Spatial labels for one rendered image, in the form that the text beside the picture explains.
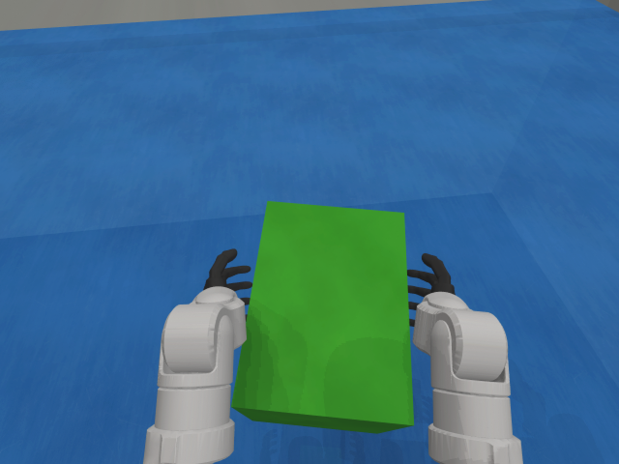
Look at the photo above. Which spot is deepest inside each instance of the right robot hand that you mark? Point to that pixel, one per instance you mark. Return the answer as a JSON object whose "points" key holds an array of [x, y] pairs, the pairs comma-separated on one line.
{"points": [[440, 281]]}

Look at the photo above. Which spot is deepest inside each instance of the left robot hand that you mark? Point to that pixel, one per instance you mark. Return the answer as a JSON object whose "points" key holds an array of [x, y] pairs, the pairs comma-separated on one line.
{"points": [[219, 274]]}

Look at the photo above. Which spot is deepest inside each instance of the carton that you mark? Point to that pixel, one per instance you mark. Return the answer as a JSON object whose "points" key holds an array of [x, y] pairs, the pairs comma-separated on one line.
{"points": [[328, 336]]}

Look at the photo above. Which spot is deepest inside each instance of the left robot forearm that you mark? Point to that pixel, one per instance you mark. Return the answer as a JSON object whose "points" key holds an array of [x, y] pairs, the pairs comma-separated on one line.
{"points": [[192, 422]]}

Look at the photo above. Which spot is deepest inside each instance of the right robot forearm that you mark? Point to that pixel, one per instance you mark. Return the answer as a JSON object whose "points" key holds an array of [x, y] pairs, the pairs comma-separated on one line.
{"points": [[472, 421]]}

